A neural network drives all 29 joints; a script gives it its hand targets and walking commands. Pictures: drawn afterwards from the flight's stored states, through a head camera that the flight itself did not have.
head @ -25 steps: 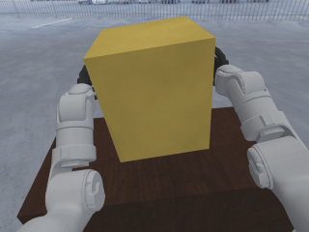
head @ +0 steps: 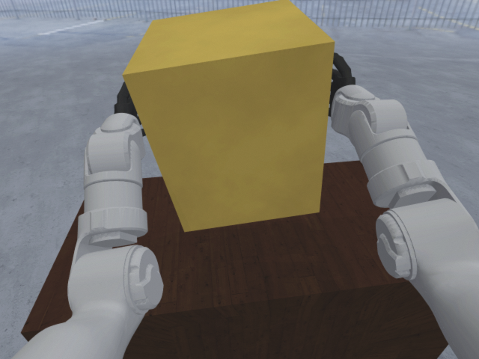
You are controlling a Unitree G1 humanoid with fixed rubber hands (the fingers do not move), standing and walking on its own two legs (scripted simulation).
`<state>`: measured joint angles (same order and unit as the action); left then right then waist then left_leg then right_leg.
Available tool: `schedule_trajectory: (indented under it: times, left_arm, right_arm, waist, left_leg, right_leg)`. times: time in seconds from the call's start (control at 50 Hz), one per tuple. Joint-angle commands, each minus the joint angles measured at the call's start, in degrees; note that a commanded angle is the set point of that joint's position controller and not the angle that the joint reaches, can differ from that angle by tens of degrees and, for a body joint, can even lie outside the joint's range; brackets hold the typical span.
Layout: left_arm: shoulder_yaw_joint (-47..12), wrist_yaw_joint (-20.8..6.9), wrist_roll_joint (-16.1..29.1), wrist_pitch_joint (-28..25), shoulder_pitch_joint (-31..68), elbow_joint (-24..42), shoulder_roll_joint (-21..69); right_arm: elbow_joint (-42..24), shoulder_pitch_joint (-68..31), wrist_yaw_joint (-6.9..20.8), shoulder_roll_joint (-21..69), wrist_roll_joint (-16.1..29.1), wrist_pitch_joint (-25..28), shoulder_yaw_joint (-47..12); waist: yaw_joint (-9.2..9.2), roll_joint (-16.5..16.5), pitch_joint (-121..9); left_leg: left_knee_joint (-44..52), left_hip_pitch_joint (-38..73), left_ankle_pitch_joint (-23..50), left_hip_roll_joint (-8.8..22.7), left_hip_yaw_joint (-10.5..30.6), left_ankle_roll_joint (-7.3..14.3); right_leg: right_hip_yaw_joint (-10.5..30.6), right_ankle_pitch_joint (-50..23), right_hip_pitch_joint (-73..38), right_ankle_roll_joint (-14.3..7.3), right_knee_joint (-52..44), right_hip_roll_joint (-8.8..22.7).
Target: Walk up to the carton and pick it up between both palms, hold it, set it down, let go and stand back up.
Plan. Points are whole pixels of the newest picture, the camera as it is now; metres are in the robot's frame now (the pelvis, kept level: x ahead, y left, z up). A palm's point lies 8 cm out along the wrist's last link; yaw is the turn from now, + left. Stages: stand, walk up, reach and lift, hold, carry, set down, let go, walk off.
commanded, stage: set down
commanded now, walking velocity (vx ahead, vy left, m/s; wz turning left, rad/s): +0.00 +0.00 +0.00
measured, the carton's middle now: (235, 116) +0.42 -0.01 +0.27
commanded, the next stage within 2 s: none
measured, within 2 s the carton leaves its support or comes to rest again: neither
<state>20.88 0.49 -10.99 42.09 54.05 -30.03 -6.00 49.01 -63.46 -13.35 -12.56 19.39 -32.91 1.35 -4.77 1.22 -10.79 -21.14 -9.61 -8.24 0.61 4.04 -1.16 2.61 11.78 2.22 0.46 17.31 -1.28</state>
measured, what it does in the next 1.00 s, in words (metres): stands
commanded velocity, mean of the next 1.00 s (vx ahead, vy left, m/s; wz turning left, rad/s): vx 0.00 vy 0.00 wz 0.00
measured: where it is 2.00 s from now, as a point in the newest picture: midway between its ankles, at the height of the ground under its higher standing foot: outside the picture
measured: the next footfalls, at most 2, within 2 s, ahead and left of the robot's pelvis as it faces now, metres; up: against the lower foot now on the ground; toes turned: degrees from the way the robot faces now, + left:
none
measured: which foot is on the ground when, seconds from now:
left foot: down 0.00-1.00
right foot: down 0.00-1.00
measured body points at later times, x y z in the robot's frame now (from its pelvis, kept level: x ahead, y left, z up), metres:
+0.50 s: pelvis +0.01 +0.01 +0.00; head -0.05 +0.05 +0.44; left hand +0.41 +0.19 +0.23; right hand +0.40 -0.14 +0.23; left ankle +0.04 +0.13 -0.75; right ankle -0.02 -0.13 -0.75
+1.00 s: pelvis +0.01 +0.02 +0.00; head -0.05 +0.06 +0.45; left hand +0.43 +0.18 +0.20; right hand +0.39 -0.15 +0.20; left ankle +0.04 +0.13 -0.75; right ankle -0.02 -0.13 -0.75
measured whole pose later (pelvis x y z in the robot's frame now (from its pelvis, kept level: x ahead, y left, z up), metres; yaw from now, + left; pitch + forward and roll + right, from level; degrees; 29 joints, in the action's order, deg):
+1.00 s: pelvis +0.01 +0.02 +0.00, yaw +0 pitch -8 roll +0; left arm 17.6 -4.5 -13.8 24.9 47.1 -35.9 -7.8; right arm 41.2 -44.2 -12.3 -0.6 4.5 -13.7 10.4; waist -5.3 6.0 -0.4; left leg -18.7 -2.5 -8.4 -1.0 2.0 0.6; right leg 2.5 11.5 -5.2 2.1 14.1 1.1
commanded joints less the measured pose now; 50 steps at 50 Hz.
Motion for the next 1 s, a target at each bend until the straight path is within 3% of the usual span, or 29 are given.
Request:
schedule_trajectory:
  times: [0.0, 0.08, 0.2, 0.34, 0.4, 0.5, 0.64, 0.9, 0.98]
  left_arm:
    - [-14.28, -11.79, 4.89, -8.21, 47.82, 2.17, 28.39]
    - [-14.76, -13.35, 3.02, -10.05, 44.53, 1.53, 28.29]
    - [-19.95, -13.17, 4.48, -12.92, 42.18, 6.53, 30.09]
    - [-26.32, -12.74, 6.96, -14.84, 42.39, 14.3, 32.15]
    - [-27.56, -12.7, 7.1, -14.96, 40.47, 14.7, 32.77]
    - [-26.92, -14.01, 6.46, -14.77, 35.62, 10.96, 32.31]
    - [-25.26, -15.6, 5.97, -16.04, 33.81, 6.82, 31.31]
    - [-23.54, -15.73, 4.87, -19.89, 34.3, 2.0, 31.95]
    - [-22.9, -16.15, 4.38, -20.76, 34.51, 0.15, 31.44]
  right_arm:
    - [-10.5, -44.0, 8.38, 37.65, 2.35, 8.36, -5.41]
    - [-13.25, -43.33, 8.13, 35.06, -0.47, 12.8, -4.5]
    - [-19.6, -42.24, 6.98, 35.76, -2.01, 17.96, -7.67]
    - [-28.95, -42.0, 6.08, 38.29, -3.2, 22.06, -12.44]
    - [-29.37, -40.36, 6.03, 38.93, -3.95, 22.45, -12.88]
    - [-28.32, -37.36, 6.17, 38.21, -6.87, 22.73, -11.19]
    - [-27.99, -35.84, 6.5, 39.73, -9.83, 23.5, -10.19]
    - [-26.4, -35.7, 7.85, 41.34, -12.01, 25.99, -9.22]
    - [-23.72, -33.49, 8.12, 41.13, -13.11, 26.12, -7.95]
  waist:
    - [0.52, -0.53, -10.0]
    - [-0.53, -1.3, -11.16]
    - [-1.66, -3.43, -14.55]
    - [-1.24, -5.4, -19.59]
    - [-1.2, -6.04, -17.83]
    - [-1.98, -4.15, -13.75]
    - [-1.99, -2.13, -13.71]
    - [-0.04, -3.98, -14.57]
    - [-0.5, -3.87, -12.14]
  left_leg:
    - [3.82, 11.84, 3.27, -3.13, -4.23, 1.53]
    - [3.52, 15.39, 9.19, -3.11, -4.33, 0.89]
    - [0.93, 20.86, 21.03, -3.03, -4.18, -1.21]
    - [-1.22, 24.11, 27.13, -2.98, -4.77, -2.31]
    - [-1.04, 23.77, 25.67, -2.98, -5.14, -2.36]
    - [0.84, 21.07, 20.28, -2.97, -5.92, -1.59]
    - [1.89, 20.11, 18.31, -3.14, -6.52, -1.0]
    - [2.13, 20.65, 19.12, -2.49, -6.63, -1.18]
    - [2.9, 20.1, 17.08, -2.44, -6.84, -1.16]
  right_leg:
    - [-3.06, -5.3, 3.43, 2.14, -5.12, -1.47]
    - [-4.2, -10.14, 0.5, 2.29, -4.6, -1.9]
    - [-5.94, -16.95, -1.47, 2.28, -3.76, -2.45]
    - [-6.38, -20.22, -4.47, 2.11, -3.16, -1.85]
    - [-6.47, -18.9, -3.84, 2.15, -3.39, -1.49]
    - [-6.27, -16.66, -4.1, 2.3, -3.8, -1.04]
    - [-6.2, -17.87, -5.84, 2.52, -3.68, -0.75]
    - [-6.44, -15.85, -5.66, 1.93, -4.14, -0.92]
    - [-6.51, -13.91, -5.38, 1.7, -4.63, -0.81]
